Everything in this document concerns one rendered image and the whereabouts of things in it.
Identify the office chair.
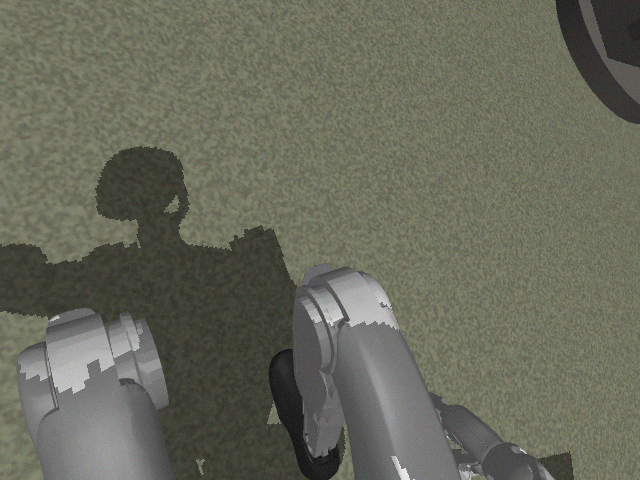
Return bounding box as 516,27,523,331
556,0,640,124

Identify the right robot arm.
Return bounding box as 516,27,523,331
482,442,555,480

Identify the right robot hand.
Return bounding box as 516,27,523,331
429,392,505,480

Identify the right robot foot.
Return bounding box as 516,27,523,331
269,349,340,480

